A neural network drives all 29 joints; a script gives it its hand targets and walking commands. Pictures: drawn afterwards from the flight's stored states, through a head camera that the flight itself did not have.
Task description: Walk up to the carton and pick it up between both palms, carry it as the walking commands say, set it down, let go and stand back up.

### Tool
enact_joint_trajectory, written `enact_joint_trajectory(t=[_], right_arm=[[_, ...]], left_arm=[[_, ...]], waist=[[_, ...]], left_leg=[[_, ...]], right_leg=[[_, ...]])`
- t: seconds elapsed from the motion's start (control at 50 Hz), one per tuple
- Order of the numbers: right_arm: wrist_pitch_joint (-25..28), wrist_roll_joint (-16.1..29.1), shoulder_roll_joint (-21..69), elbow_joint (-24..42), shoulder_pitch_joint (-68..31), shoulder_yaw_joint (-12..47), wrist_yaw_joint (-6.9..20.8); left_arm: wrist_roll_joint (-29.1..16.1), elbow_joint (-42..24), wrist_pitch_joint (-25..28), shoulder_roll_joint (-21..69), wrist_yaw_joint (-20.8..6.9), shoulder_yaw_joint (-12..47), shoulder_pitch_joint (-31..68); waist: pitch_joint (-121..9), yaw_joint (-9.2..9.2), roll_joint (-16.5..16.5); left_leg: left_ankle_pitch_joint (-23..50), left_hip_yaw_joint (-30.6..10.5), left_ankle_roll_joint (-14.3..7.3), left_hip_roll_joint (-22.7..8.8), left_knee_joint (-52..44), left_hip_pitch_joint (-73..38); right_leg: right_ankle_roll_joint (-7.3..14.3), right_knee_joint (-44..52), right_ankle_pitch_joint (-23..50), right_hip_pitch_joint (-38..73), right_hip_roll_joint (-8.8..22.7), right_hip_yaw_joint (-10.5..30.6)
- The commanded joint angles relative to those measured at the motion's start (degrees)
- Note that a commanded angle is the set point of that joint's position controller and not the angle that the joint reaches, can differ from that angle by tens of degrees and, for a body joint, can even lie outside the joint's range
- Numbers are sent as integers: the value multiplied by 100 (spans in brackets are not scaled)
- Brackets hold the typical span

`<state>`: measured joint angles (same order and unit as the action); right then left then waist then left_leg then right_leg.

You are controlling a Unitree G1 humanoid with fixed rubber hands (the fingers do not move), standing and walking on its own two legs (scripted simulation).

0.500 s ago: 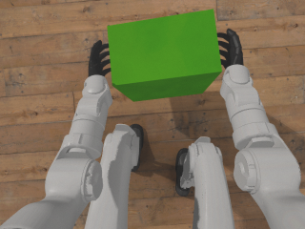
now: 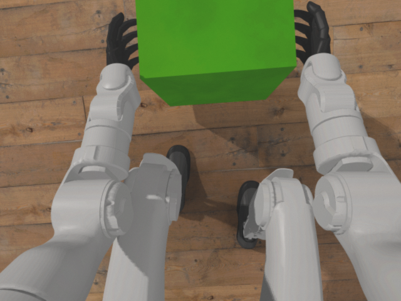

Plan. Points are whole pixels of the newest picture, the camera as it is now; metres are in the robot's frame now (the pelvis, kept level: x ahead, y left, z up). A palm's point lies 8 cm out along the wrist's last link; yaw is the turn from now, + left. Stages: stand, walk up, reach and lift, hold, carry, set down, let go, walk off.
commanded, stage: set down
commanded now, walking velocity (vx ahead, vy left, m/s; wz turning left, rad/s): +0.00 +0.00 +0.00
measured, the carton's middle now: (215, 56) +0.52 +0.05 -0.27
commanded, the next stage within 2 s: none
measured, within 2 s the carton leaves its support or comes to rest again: neither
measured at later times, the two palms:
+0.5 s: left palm (110, 54) +0.48 +0.24 -0.19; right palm (297, 47) +0.54 -0.09 -0.20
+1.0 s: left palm (114, 55) +0.49 +0.23 -0.20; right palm (299, 50) +0.53 -0.10 -0.21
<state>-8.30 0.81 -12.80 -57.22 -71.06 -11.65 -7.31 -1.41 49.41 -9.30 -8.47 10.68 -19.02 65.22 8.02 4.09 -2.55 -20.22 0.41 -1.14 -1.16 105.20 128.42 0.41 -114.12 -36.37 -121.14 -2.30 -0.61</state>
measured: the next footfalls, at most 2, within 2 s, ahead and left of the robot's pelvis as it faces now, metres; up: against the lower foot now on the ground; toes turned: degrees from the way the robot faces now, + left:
none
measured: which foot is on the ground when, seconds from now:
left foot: down 0.00-1.00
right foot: down 0.00-1.00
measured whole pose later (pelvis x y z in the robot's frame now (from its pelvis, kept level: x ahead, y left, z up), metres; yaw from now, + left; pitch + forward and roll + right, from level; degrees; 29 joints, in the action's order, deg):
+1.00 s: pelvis -0.01 +0.00 -0.04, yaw +0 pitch +37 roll +0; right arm -9.7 0.8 -15.6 -60.1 -78.6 -11.6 -4.9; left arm -2.3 58.0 -9.2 -14.8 4.8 -17.9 76.1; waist 17.3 6.1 -2.5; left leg -20.4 0.3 -0.6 -1.2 112.9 129.8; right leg 0.7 -122.7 -37.5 -122.5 -2.8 -0.6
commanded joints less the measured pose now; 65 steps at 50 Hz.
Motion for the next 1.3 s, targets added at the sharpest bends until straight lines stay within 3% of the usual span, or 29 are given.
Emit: enact_joint_trajectory(t=[0.0, 0.04, 0.08, 0.12, 0.16, 0.22, 0.24, 0.26, 0.32, 0.34, 0.36, 0.42, 0.44, 0.5, 0.54, 0.6, 0.66, 0.7, 0.76, 0.88, 0.94, 0.98, 1.0, 1.06, 1.1, 1.14, 1.2, 1.22, 1.28], right_arm=[[316, 945, 4552, 1911, -4612, 2739, 1347], [325, 921, 4285, 1749, -4572, 2727, 1309], [320, 837, 4016, 1508, -4619, 2704, 1287], [242, 672, 4020, 1236, -4365, 2545, 1295], [203, 495, 4077, 960, -4098, 2342, 1317], [82, 286, 4308, 547, -3816, 1971, 1420], [113, 322, 4247, 807, -4043, 1982, 1425], [117, 331, 4241, 807, -4032, 1909, 1450], [224, 524, 4192, 1208, -4450, 2042, 1424], [248, 558, 4135, 1168, -4507, 2051, 1434], [246, 483, 4134, 1099, -4517, 2023, 1446], [245, 480, 4160, 981, -4443, 2016, 1457], [194, 472, 4260, 760, -4340, 1979, 1498], [165, 394, 4171, 656, -4245, 1865, 1562], [113, 264, 4158, 512, -4063, 1715, 1618], [146, 398, 4228, 784, -4342, 1826, 1646], [227, 496, 4213, 970, -4502, 1984, 1573], [216, 496, 4143, 849, -4447, 2022, 1562], [171, 367, 4098, 586, -4226, 1843, 1602], [185, 278, 3953, 568, -4179, 1743, 1631], [174, 245, 3883, 398, -4109, 1605, 1637], [160, 139, 3794, 303, -3930, 1544, 1666], [165, 184, 3819, 354, -4044, 1560, 1667], [142, 152, 3782, 322, -3968, 1496, 1691], [141, 107, 3701, 380, -3996, 1469, 1687], [149, 118, 3711, 311, -3971, 1454, 1700], [116, 77, 3717, 249, -3921, 1423, 1693], [115, 17, 3610, 177, -3864, 1304, 1687], [110, 25, 3602, 184, -3861, 1315, 1714]], left_arm=[[-681, -1411, 404, 3462, -1335, 2294, 4329], [-719, -1246, 400, 3442, -1309, 2239, 4252], [-657, -537, 301, 3538, -1341, 2082, 3909], [-759, -343, 199, 3773, -1450, 2181, 3975], [-809, -205, 119, 3979, -1581, 2224, 4022], [-769, -236, 18, 4045, -1763, 2172, 4170], [-842, -311, 11, 4113, -1801, 2190, 4280], [-874, -394, 11, 4171, -1826, 2256, 4353], [-1045, -864, 111, 4074, -1763, 2429, 4796], [-1009, -699, 101, 4112, -1743, 2343, 4667], [-1017, -559, 100, 4270, -1753, 2321, 4687], [-957, -473, 144, 4110, -1768, 2212, 4646], [-842, -340, 126, 4070, -1772, 2087, 4590], [-660, -141, 100, 3980, -1802, 1887, 4445], [-536, 167, 41, 3985, -1879, 1734, 4226], [-494, -33, 122, 3932, -1886, 1635, 4364], [-698, -146, 206, 3936, -1874, 1724, 4401], [-640, 45, 205, 3791, -1857, 1621, 4280], [-582, 135, 199, 3726, -1874, 1562, 4311], [-497, 223, 207, 3679, -1885, 1416, 4229], [-483, 305, 193, 3615, -1847, 1447, 4178], [-381, 468, 173, 3633, -1872, 1322, 4022], [-321, 448, 172, 3631, -1872, 1310, 4037], [-319, 474, 184, 3527, -1871, 1232, 3973], [-326, 497, 163, 3459, -1887, 1216, 4019], [-225, 565, 181, 3401, -1883, 1133, 3903], [-205, 684, 150, 3410, -1914, 1076, 3895], [-249, 682, 153, 3416, -1916, 1104, 3903], [-147, 730, 166, 3346, -1891, 1045, 3764]], waist=[[-7859, 616, -273], [-7681, 530, -234], [-7212, 501, -237], [-7054, 181, -245], [-6859, -81, -103], [-6269, -200, -20], [-6317, -162, -22], [-6208, -248, 59], [-6691, -148, 162], [-6572, -50, 246], [-6407, -160, 148], [-6134, -56, 64], [-5970, 79, 69], [-5521, 136, 31], [-5203, 28, 0], [-5363, 270, -109], [-5656, 283, -153], [-5485, 343, -217], [-5191, 220, -226], [-4938, 261, -196], [-4815, 129, -89], [-4620, 151, -71], [-4562, 250, -67], [-4420, 249, -98], [-4474, 149, -145], [-4324, 279, -150], [-4149, 258, -185], [-4115, 131, -107], [-4003, 231, -120]], left_leg=[[2108, 36, -57, 477, 652, -5311], [1901, -4, -34, 470, 656, -5276], [1638, 11, -6, 445, 735, -5054], [1423, -15, 35, 418, 721, -4982], [1282, 74, 82, 436, 802, -4794], [1062, 53, 129, 437, 765, -4553], [1146, 55, 121, 459, 839, -4566], [1187, 31, 139, 463, 823, -4541], [1456, -31, 137, 488, 872, -4912], [1429, -21, 143, 487, 887, -4867], [1374, -47, 125, 505, 901, -4794], [1398, 17, 104, 488, 974, -4556], [1304, 31, 89, 463, 948, -4503], [998, 28, 100, 443, 880, -4286], [808, 50, 84, 430, 884, -4009], [1011, 85, 57, 420, 944, -4004], [1426, 50, 38, 402, 1065, -4149], [1281, 63, 33, 395, 1049, -3977], [1029, 19, 27, 397, 982, -3847], [1045, 26, 46, 372, 1014, -3801], [878, -42, 65, 358, 926, -3849], [851, -8, 63, 374, 948, -3732], [776, -6, 58, 386, 937, -3654], [775, -13, 45, 365, 943, -3572], [736, -63, 50, 339, 960, -3637], [771, -21, 50, 345, 990, -3521], [617, -35, 41, 339, 980, -3425], [548, -60, 65, 345, 950, -3475], [499, -74, 65, 341, 950, -3416]], right_leg=[[20, 668, 1811, 1353, -571, 164], [21, 596, 1625, 1352, -532, 138], [38, 584, 1333, 1176, -468, 144], [72, 520, 1219, 1147, -478, 53], [115, 561, 1161, 1169, -485, 41], [155, 498, 924, 798, -507, -23], [175, 486, 930, 784, -511, 2], [180, 438, 998, 659, -521, -36], [192, 295, 1157, 738, -549, -64], [210, 309, 1093, 664, -522, -26], [220, 311, 1057, 604, -514, -29], [177, 367, 1051, 537, -494, 14], [180, 382, 941, 447, -486, 77], [172, 398, 684, 266, -493, 53], [177, 487, 569, 184, -492, 80], [136, 432, 754, 244, -507, 89], [134, 384, 1111, 463, -482, 143], [101, 410, 1018, 455, -455, 151], [115, 443, 810, 268, -471, 154], [133, 449, 781, 99, -446, 207], [143, 402, 655, 4, -427, 158], [141, 485, 603, -99, -424, 191], [143, 468, 554, -143, -428, 218], [148, 477, 541, -202, -425, 233], [131, 438, 575, -116, -420, 215], [114, 459, 579, -197, -419, 257], [122, 497, 460, -179, -404, 261], [143, 452, 417, -277, -411, 241], [140, 396, 367, -373, -411, 241]])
